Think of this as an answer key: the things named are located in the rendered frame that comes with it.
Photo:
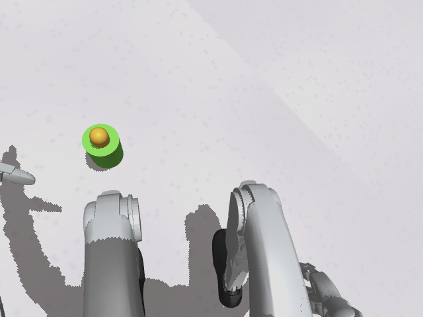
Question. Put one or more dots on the bottle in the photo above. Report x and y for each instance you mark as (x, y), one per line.
(103, 145)

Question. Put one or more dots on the right robot arm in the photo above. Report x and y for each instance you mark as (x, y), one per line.
(339, 307)

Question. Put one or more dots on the left robot hand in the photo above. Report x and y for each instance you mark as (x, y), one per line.
(11, 174)

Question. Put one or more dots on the right robot hand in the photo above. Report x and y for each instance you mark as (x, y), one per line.
(322, 288)

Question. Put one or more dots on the right robot foot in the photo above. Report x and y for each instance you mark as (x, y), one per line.
(227, 298)

